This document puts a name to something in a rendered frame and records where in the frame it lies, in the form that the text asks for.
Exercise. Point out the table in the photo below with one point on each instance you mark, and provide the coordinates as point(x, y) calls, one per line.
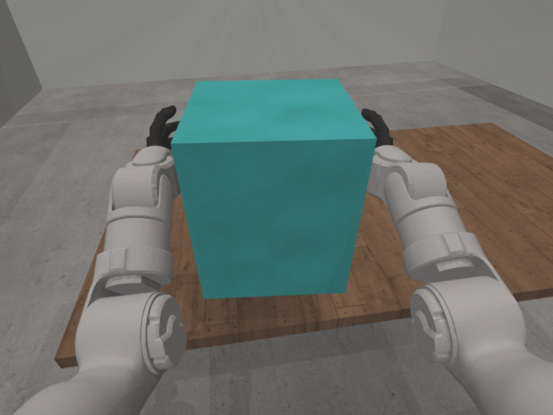
point(502, 188)

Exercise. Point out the carton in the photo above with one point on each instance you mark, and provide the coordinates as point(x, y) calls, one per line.
point(273, 176)

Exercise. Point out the robot left upper arm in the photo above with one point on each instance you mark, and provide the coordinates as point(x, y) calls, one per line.
point(124, 346)

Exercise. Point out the robot right hand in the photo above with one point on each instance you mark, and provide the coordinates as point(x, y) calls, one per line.
point(381, 130)

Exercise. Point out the robot right upper arm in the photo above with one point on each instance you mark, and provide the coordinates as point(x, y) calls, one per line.
point(473, 327)

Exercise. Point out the right robot forearm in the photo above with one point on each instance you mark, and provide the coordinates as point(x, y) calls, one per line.
point(436, 244)

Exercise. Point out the left robot forearm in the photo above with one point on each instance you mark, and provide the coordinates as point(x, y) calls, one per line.
point(136, 258)

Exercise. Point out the robot left hand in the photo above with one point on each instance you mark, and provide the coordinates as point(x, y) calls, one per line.
point(159, 130)

